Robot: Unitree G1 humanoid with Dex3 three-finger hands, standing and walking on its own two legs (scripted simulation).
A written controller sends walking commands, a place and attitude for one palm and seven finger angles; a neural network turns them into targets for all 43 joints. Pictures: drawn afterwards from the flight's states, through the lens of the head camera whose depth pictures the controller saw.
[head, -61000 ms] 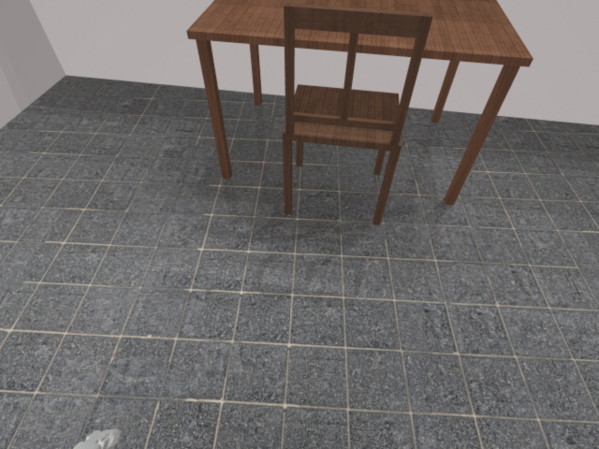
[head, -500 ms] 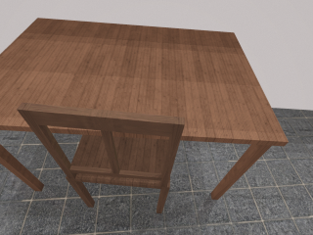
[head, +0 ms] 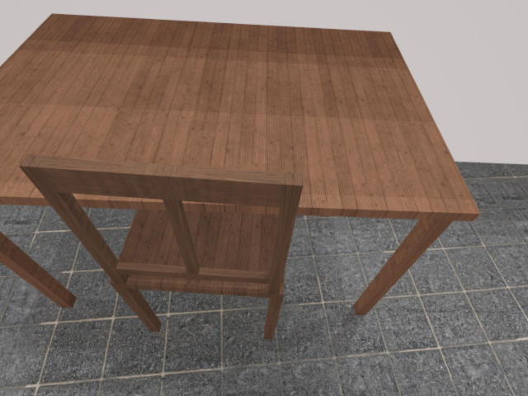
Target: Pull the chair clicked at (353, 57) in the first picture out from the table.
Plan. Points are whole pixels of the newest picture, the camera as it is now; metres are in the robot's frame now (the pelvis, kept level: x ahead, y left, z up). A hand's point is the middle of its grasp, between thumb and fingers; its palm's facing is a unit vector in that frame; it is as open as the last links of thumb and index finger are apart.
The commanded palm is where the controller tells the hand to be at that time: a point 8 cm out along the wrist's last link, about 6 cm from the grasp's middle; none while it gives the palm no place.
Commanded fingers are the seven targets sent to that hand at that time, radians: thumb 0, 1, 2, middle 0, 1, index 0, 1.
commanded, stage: come to a stop and stand still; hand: left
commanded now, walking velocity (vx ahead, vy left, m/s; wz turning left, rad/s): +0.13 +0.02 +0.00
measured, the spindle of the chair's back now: (184, 239) +0.40 +0.19 -0.10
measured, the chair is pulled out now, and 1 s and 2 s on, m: -0.10 -0.10 -0.10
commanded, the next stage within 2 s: look again from close up in 0.90 s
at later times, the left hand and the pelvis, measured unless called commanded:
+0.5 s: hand out of the picture +0.01 +0.15 -0.17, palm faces +0.01 -0.98 -0.18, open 7.3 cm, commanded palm none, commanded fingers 0.00 0.90 0.90 -0.20 -0.30 -0.20 -0.30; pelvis +0.01 -0.02 +0.01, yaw +0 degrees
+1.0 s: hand out of the picture +0.00 +0.15 -0.18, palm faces +0.02 -0.99 -0.17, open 7.4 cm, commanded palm none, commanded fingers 0.00 0.90 0.90 -0.20 -0.30 -0.20 -0.30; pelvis +0.02 +0.00 +0.00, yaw +1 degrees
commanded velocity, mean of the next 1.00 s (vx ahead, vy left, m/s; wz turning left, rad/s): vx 0.02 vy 0.01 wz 0.00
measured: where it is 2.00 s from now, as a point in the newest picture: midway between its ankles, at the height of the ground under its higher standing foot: outside the picture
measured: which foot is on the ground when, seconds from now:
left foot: down 0.00-1.00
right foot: down 0.00-1.00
